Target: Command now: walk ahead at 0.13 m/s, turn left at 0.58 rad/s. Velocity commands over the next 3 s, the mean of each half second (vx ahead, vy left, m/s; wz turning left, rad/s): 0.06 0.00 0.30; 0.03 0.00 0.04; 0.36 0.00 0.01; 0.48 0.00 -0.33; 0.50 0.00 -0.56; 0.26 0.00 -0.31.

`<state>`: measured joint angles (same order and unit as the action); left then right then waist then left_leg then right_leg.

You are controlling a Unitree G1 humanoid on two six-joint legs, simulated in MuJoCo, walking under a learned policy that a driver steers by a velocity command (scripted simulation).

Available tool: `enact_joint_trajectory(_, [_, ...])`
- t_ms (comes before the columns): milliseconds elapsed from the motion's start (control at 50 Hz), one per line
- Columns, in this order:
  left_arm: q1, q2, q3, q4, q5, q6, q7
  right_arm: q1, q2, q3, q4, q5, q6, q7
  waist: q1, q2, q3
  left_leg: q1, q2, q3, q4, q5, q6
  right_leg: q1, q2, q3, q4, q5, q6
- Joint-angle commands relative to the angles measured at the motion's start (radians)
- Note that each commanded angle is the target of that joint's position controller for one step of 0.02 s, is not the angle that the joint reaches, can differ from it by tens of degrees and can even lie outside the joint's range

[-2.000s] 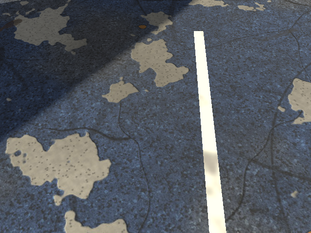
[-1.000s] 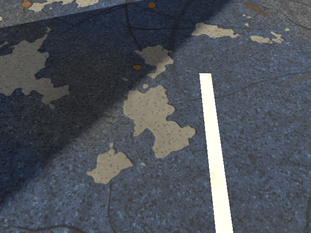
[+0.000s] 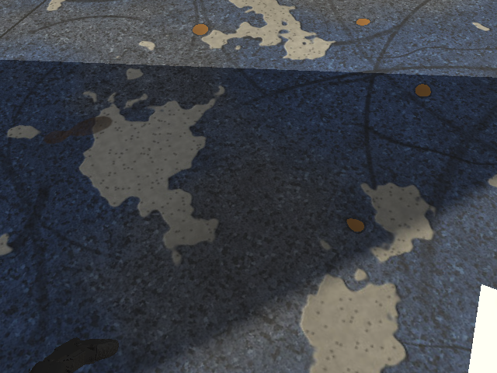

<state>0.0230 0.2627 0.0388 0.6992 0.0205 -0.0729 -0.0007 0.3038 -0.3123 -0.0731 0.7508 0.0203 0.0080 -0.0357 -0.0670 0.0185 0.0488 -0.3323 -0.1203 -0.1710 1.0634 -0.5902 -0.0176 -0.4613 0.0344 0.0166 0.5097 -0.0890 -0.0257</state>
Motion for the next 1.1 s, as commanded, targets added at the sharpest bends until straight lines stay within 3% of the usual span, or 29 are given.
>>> enact_joint_trajectory(20, [0.065,0.104,0.027,-0.058,-0.003,0.034,0.014,0.046,-0.171,-0.048,-0.062,0.004,0.036,-0.014,0.066,-0.092,-0.191,-0.297,0.120,0.044,0.231,0.058,-0.069,0.411,-0.349,0.334,-0.151,0.181,-0.194])
enact_joint_trajectory(60, [0.027,0.128,0.033,-0.045,0.010,0.044,0.017,0.041,-0.116,-0.040,-0.080,0.003,0.055,-0.015,0.040,-0.145,-0.107,-0.207,0.140,0.094,0.147,0.120,-0.070,0.231,-0.275,0.195,-0.224,0.109,-0.181])
enact_joint_trajectory(80, [0.033,0.129,0.036,-0.035,0.013,0.044,0.018,0.042,-0.085,-0.033,-0.085,0.001,0.055,-0.016,0.043,-0.160,-0.106,-0.178,0.135,0.111,0.095,0.130,-0.069,0.214,-0.258,0.161,-0.240,0.126,-0.191])
enact_joint_trajectory(120, [0.048,0.135,0.040,-0.018,0.007,0.043,0.018,0.027,-0.059,-0.024,-0.096,-0.011,0.048,-0.016,0.048,-0.153,-0.139,-0.143,0.142,0.117,-0.001,0.138,-0.065,0.239,-0.280,0.139,-0.242,0.208,-0.225])
enact_joint_trajectory(180, [0.030,0.155,0.046,-0.007,-0.007,0.050,0.016,-0.013,-0.049,-0.011,-0.107,-0.019,0.042,-0.006,0.057,-0.144,-0.173,-0.055,0.161,0.125,-0.166,0.205,-0.047,0.243,-0.300,0.109,-0.247,0.197,-0.236])
enact_joint_trajectory(240, [0.044,0.174,0.049,0.016,-0.019,0.062,0.008,-0.043,-0.065,-0.008,-0.106,-0.019,0.042,0.009,0.071,-0.157,-0.153,0.015,0.151,0.150,-0.308,0.243,-0.025,0.236,-0.300,0.106,-0.252,0.056,-0.227])
enact_joint_trajectory(300, [0.048,0.159,0.037,0.045,-0.038,0.070,0.003,-0.012,-0.063,-0.009,-0.080,-0.026,0.037,0.023,0.034,-0.142,-0.131,0.176,0.121,0.187,-0.581,0.385,0.025,0.178,-0.268,0.082,-0.186,-0.040,-0.166])
enact_joint_trajectory(320, [0.097,0.129,0.026,0.070,-0.039,0.067,-0.002,-0.016,-0.085,-0.011,-0.087,-0.033,0.037,0.022,0.035,-0.111,-0.124,0.252,0.153,0.134,-0.672,0.454,0.058,0.126,-0.237,0.060,-0.149,-0.097,-0.097])
enact_joint_trajectory(340, [0.127,0.069,0.006,0.063,-0.011,0.061,-0.013,-0.014,-0.156,-0.020,-0.101,-0.044,0.038,0.013,0.074,0.079,-0.157,0.323,0.341,-0.093,-0.735,0.596,0.120,0.059,-0.148,-0.040,0.033,-0.233,-0.004])
enact_joint_trajectory(360, [0.130,0.049,0.003,0.051,-0.002,0.056,-0.009,-0.102,-0.164,-0.014,-0.110,-0.052,0.037,0.014,0.110,0.233,-0.116,0.145,0.440,-0.182,-0.767,0.510,0.239,0.064,-0.066,-0.076,0.047,-0.364,0.049])
enact_joint_trajectory(380, [0.080,0.114,0.015,0.057,0.001,0.060,-0.001,-0.160,-0.111,-0.004,-0.129,-0.057,0.022,0.019,0.076,0.169,-0.079,0.071,0.388,-0.145,-0.790,0.388,0.240,0.126,-0.081,-0.037,0.108,-0.335,0.065])
enact_joint_trajectory(400, [0.079,0.113,0.019,0.062,-0.004,0.062,0.000,-0.184,-0.082,0.007,-0.116,-0.061,0.007,0.022,0.092,0.169,-0.072,0.068,0.342,-0.097,-0.783,0.348,0.200,0.138,-0.075,-0.033,0.085,-0.274,0.063])
enact_joint_trajectory(460, [0.107,0.108,0.014,0.094,0.009,0.069,0.004,-0.182,-0.066,0.015,-0.085,-0.042,-0.017,0.025,0.103,0.144,-0.065,0.088,0.270,-0.018,-0.724,0.447,0.126,0.226,-0.089,-0.013,-0.048,-0.067,0.074])
enact_joint_trajectory(500, [0.127,0.131,0.012,0.107,0.001,0.064,0.000,-0.142,-0.048,0.021,-0.064,-0.042,-0.019,0.029,0.087,0.094,-0.088,0.102,0.229,-0.001,-0.699,0.417,0.093,0.289,-0.115,0.002,-0.087,0.039,0.068])
enact_joint_trajectory(520, [0.129,0.165,0.023,0.130,-0.007,0.063,-0.002,-0.123,-0.047,0.021,-0.061,-0.041,-0.013,0.028,0.067,0.015,-0.059,0.099,0.208,0.023,-0.706,0.385,0.080,0.249,-0.107,-0.006,-0.080,-0.029,0.053])
enact_joint_trajectory(560, [0.117,0.122,0.013,0.145,-0.005,0.059,-0.006,-0.138,-0.064,0.018,-0.049,-0.040,-0.009,0.025,0.078,-0.012,-0.040,0.117,0.196,0.038,-0.677,0.395,0.075,0.235,-0.104,-0.003,-0.102,-0.039,0.046])
enact_joint_trajectory(580, [0.113,0.125,0.014,0.154,-0.003,0.058,-0.004,-0.140,-0.062,0.017,-0.044,-0.038,-0.008,0.022,0.076,-0.021,-0.045,0.125,0.196,0.041,-0.672,0.423,0.078,0.238,-0.104,0.001,-0.106,-0.022,0.048])
enact_joint_trajectory(680, [0.124,0.120,0.011,0.202,-0.010,0.056,0.011,-0.143,-0.047,0.017,-0.010,-0.034,-0.006,0.018,0.083,-0.026,-0.069,0.145,0.181,0.062,-0.664,0.514,0.077,0.276,-0.106,-0.002,-0.104,0.008,0.053])
enact_joint_trajectory(900, [0.124,0.120,0.010,0.281,-0.014,0.069,0.033,-0.122,-0.044,0.015,0.103,-0.029,-0.012,0.013,0.089,-0.006,-0.059,0.143,0.163,0.089,-0.679,0.543,0.064,0.304,-0.101,-0.008,-0.102,0.012,0.046])
enact_joint_trajectory(940, [0.139,0.108,0.009,0.301,-0.020,0.074,0.036,-0.093,-0.058,0.009,0.132,-0.022,-0.007,0.007,0.081,0.018,-0.060,0.139,0.153,0.084,-0.710,0.260,0.083,0.278,-0.058,-0.057,-0.060,-0.194,0.041])
enact_joint_trajectory(960, [0.128,0.107,0.011,0.299,-0.026,0.073,0.037,-0.081,-0.084,0.000,0.138,-0.016,-0.005,0.005,0.068,0.048,-0.026,0.118,0.174,0.042,-0.744,0.044,0.111,0.218,-0.032,-0.086,-0.004,-0.314,0.035])
enact_joint_trajectory(1000, [0.070,0.092,0.009,0.267,-0.032,0.056,0.033,-0.029,-0.132,-0.015,0.151,-0.009,-0.014,0.004,0.033,0.138,0.058,0.114,0.314,-0.165,-0.873,-0.218,0.197,0.052,-0.013,-0.100,0.150,-0.364,0.020])
enact_joint_trajectory(1020, [0.053,0.087,0.008,0.253,-0.038,0.042,0.027,-0.013,-0.148,-0.021,0.160,-0.005,-0.027,0.004,0.026,0.169,0.092,0.102,0.385,-0.265,-0.914,-0.227,0.242,0.006,-0.046,-0.061,0.224,-0.352,0.000])
enact_joint_trajectory(1040, [0.050,0.095,0.012,0.248,-0.046,0.027,0.019,-0.011,-0.139,-0.021,0.163,-0.007,-0.041,0.003,0.029,0.170,0.107,0.127,0.423,-0.308,-0.925,-0.176,0.264,-0.050,-0.077,-0.023,0.283,-0.380,-0.020])
enact_joint_trajectory(1080, [0.062,0.101,0.015,0.246,-0.057,0.001,0.000,-0.035,-0.117,-0.019,0.156,0.000,-0.060,0.006,0.046,0.134,0.096,0.202,0.435,-0.279,-0.906,-0.044,0.258,-0.101,-0.118,0.007,0.266,-0.427,-0.055])
enact_joint_trajectory(1100, [0.079,0.097,0.016,0.254,-0.057,-0.010,-0.008,-0.064,-0.118,-0.020,0.150,0.010,-0.062,0.008,0.065,0.111,0.080,0.195,0.407,-0.216,-0.890,0.021,0.233,-0.040,-0.119,-0.005,0.177,-0.388,-0.063])
